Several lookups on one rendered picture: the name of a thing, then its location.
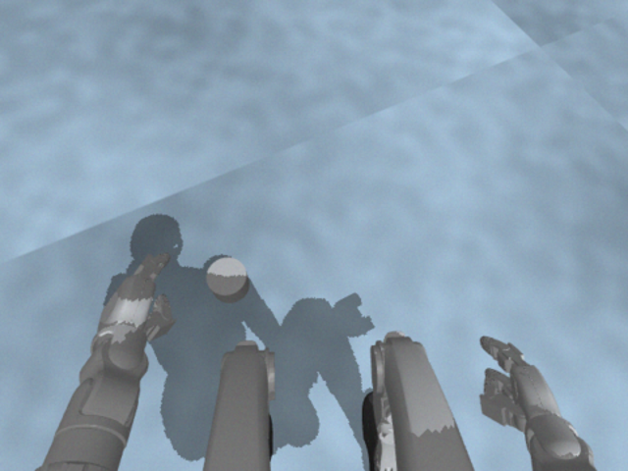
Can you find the tin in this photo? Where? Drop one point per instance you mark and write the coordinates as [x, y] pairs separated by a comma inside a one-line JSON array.
[[228, 280]]

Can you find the right robot arm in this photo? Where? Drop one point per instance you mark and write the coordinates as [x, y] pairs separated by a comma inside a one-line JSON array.
[[554, 445]]

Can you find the left robot hand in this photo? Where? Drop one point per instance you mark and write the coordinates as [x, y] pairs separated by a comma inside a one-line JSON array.
[[130, 303]]

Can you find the left robot arm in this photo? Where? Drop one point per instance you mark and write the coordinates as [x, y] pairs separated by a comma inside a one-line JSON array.
[[96, 425]]

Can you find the right robot foot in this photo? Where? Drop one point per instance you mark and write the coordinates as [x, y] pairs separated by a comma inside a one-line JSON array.
[[370, 434]]

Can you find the right robot hand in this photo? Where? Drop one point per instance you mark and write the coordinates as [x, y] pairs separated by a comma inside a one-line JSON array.
[[515, 400]]

